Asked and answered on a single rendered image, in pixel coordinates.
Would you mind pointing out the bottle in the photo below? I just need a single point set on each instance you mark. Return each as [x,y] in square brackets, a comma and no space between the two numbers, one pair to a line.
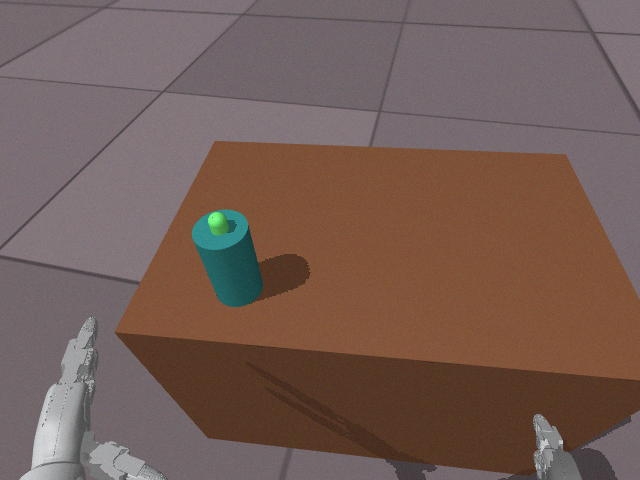
[225,245]

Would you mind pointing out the right robot hand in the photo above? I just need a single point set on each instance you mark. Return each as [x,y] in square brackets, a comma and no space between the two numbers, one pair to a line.
[551,461]

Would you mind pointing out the left robot arm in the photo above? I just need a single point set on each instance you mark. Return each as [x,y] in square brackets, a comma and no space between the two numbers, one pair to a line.
[56,471]

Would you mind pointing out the left robot hand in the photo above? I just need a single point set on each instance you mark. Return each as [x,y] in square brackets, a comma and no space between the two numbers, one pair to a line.
[63,431]

